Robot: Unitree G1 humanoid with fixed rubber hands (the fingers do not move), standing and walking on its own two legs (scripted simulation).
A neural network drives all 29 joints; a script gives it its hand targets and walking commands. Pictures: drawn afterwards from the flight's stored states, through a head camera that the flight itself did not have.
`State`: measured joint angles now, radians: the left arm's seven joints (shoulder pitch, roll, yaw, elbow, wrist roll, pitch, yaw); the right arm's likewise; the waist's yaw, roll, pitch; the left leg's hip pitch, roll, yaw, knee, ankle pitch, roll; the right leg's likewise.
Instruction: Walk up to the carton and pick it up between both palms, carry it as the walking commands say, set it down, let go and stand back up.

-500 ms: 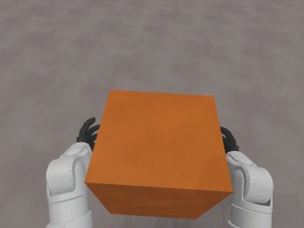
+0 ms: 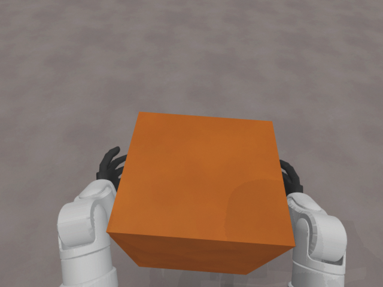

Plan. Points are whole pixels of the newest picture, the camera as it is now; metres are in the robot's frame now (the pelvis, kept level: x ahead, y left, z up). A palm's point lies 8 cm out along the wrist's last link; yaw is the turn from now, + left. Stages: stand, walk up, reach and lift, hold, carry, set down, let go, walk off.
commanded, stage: carry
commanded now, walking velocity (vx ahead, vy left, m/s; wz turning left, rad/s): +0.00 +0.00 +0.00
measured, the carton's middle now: (198, 201) +0.28 +0.00 +0.01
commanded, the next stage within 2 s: none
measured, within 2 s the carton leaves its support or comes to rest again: neither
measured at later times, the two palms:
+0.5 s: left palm (134, 104) +0.53 +0.16 +0.05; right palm (266, 107) +0.52 -0.18 +0.05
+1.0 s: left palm (161, 38) +0.89 +0.12 +0.02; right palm (254, 41) +0.89 -0.22 +0.02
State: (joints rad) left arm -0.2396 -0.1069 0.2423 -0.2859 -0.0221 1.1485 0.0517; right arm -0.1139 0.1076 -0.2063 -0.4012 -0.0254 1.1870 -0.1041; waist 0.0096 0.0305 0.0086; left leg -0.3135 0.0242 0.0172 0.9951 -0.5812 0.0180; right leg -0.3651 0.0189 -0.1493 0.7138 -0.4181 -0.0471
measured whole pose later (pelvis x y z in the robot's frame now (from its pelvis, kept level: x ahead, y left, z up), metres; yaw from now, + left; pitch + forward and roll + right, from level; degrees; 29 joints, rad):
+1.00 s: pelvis +0.63 -0.06 -0.03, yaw -1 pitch +4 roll +2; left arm -0.13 -0.12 0.24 -0.29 -0.01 1.04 0.04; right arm -0.05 0.13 -0.20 -0.29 -0.02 1.02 -0.05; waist 0.04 -0.09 -0.01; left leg -0.45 -0.05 0.05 0.92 -0.52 0.03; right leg -0.17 0.03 -0.07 0.95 -0.65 -0.07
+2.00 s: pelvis +1.63 -0.22 +0.01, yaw -3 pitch +5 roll +6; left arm -0.04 -0.08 0.18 -0.36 -0.01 1.07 0.02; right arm 0.02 0.08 -0.12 -0.46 0.01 1.15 -0.12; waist 0.03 -0.07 -0.01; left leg -0.73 -0.06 0.07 1.44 -0.56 0.07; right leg 0.03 0.05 0.00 0.43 -0.48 -0.14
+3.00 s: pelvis +2.61 -0.37 +0.01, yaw -11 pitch +3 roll +2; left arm -0.07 -0.04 0.21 -0.37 0.00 1.15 0.04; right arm -0.08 0.13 -0.13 -0.35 -0.02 1.18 -0.10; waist -0.02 -0.04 -0.03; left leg -0.29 -0.04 0.12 0.63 -0.39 0.07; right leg -0.65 -0.06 0.03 1.07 -0.45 -0.01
